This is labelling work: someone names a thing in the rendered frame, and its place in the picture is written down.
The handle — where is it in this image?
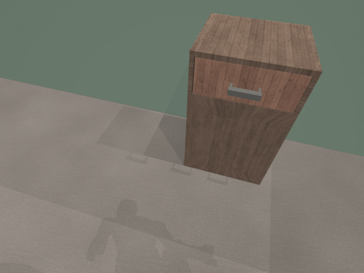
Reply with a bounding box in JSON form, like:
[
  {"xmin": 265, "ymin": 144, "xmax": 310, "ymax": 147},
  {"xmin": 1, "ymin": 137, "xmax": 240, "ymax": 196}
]
[{"xmin": 227, "ymin": 83, "xmax": 262, "ymax": 101}]

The drawer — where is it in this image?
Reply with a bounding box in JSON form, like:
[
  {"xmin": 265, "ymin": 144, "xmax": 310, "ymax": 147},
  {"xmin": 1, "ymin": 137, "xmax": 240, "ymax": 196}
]
[{"xmin": 193, "ymin": 57, "xmax": 312, "ymax": 113}]

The cabinet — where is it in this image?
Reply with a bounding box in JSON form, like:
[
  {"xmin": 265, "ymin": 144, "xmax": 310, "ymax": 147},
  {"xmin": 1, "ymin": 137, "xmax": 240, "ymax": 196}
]
[{"xmin": 184, "ymin": 13, "xmax": 322, "ymax": 185}]

